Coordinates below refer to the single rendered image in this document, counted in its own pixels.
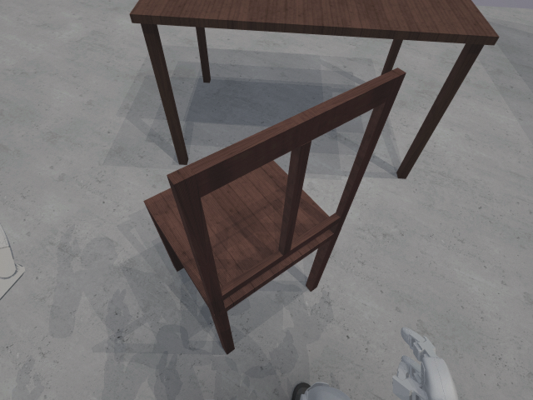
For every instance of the chair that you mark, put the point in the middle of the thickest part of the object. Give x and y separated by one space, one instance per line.
235 220

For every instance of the right robot shin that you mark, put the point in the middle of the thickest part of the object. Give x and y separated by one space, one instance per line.
318 384

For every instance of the robot right hand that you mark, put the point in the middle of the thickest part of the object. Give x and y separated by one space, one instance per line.
431 380

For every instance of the table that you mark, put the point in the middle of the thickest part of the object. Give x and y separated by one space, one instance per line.
448 21

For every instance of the right robot foot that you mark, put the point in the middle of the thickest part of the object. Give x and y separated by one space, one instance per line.
299 390

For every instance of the robot left hand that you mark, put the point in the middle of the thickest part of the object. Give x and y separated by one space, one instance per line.
10 272

